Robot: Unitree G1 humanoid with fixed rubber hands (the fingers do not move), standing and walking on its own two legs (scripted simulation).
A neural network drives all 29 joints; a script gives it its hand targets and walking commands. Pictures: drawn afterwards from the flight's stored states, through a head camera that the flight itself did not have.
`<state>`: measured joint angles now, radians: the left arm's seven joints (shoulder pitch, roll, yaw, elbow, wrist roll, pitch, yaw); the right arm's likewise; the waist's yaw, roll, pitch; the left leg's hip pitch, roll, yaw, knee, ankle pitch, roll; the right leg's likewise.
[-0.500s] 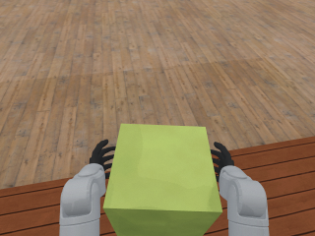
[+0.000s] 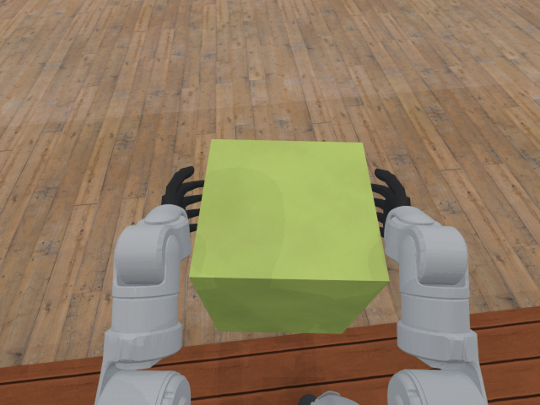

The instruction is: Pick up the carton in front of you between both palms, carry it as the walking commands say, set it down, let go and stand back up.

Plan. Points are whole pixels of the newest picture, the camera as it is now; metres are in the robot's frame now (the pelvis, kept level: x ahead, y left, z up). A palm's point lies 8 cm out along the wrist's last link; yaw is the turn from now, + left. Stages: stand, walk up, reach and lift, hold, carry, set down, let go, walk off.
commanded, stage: carry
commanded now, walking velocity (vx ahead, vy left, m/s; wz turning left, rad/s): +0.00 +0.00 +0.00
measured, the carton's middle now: (283, 246) +0.34 +0.00 +0.04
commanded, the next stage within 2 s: none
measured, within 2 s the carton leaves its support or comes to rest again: neither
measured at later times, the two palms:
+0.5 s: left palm (199, 139) +0.49 +0.14 +0.12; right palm (386, 146) +0.48 -0.16 +0.12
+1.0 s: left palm (189, 133) +0.50 +0.16 +0.13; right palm (375, 140) +0.49 -0.14 +0.12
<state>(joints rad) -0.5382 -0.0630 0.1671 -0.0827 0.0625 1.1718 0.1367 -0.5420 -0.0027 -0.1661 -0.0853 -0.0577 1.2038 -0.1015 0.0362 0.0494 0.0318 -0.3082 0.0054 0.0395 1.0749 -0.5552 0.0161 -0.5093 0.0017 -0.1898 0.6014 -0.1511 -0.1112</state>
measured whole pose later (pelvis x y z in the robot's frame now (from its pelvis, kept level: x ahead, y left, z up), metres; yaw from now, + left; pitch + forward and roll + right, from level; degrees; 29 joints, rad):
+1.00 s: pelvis +0.14 +0.02 +0.02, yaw -2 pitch +6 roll +0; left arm -0.60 -0.05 0.22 0.00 0.05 1.18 0.14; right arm -0.58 0.03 -0.20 -0.01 -0.07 1.20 -0.12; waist 0.01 0.01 -0.01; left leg -0.30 0.00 0.07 0.55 -0.33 0.03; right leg -0.31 -0.01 -0.12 0.52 -0.31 -0.04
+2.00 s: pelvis +0.09 +0.03 +0.02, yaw -2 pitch +2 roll +0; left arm -0.65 -0.01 0.19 0.19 0.05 1.21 0.14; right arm -0.63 0.00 -0.20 0.17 -0.06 1.22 -0.12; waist 0.01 0.00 -0.08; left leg -0.31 -0.01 0.08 0.56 -0.28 0.04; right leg -0.33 -0.01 -0.11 0.55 -0.25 -0.04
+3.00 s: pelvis +0.32 +0.01 +0.01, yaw -1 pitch +6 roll +0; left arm -0.61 -0.04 0.20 0.01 0.03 1.19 0.15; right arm -0.63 0.01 -0.23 0.02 -0.05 1.23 -0.13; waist 0.07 0.01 -0.01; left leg -0.65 0.05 0.01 0.90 -0.28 0.02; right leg -0.33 0.01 -0.09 0.58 -0.35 -0.06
